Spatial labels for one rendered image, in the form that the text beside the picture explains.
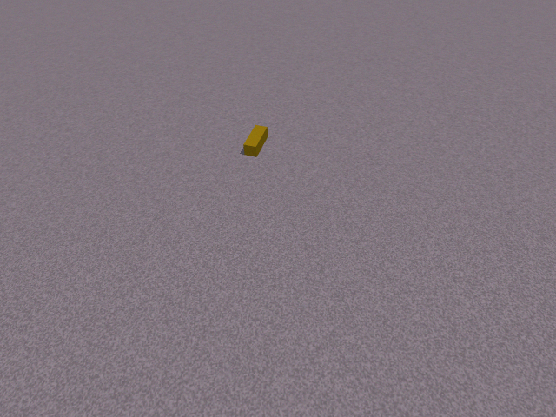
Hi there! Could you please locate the carton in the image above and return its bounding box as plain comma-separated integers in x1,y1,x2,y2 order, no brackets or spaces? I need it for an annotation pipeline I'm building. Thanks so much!
243,125,268,157

